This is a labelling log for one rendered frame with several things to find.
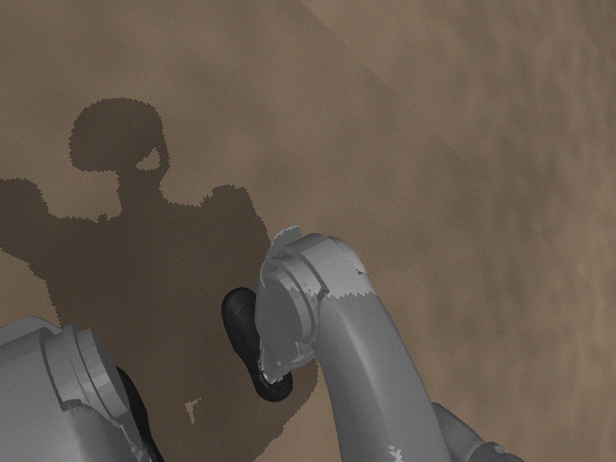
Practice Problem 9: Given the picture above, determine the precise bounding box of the right robot arm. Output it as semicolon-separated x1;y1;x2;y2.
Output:
469;442;525;462

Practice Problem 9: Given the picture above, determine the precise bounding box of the right robot hand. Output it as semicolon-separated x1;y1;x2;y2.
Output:
431;402;486;462

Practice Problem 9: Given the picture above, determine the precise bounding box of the right robot foot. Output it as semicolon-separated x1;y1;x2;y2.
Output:
221;288;293;402

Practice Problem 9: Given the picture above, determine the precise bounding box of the left robot foot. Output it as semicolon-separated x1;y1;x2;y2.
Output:
116;367;165;462

